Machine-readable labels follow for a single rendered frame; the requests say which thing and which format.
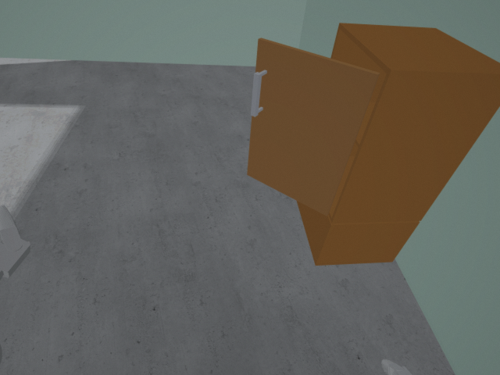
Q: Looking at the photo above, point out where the robot right hand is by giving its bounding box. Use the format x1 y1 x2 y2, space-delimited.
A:
381 359 412 375

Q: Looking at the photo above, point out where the robot left hand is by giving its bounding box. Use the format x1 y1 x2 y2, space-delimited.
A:
0 205 30 280

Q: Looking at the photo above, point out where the cupboard door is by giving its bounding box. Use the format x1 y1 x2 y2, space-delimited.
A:
247 38 380 216

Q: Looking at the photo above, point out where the handle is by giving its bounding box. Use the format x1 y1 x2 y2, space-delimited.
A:
251 70 267 117

